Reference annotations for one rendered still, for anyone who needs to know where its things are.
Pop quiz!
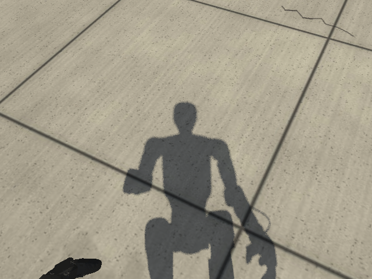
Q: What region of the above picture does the robot left hand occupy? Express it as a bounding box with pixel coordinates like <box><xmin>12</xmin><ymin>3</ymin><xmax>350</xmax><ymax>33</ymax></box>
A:
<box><xmin>39</xmin><ymin>257</ymin><xmax>102</xmax><ymax>279</ymax></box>

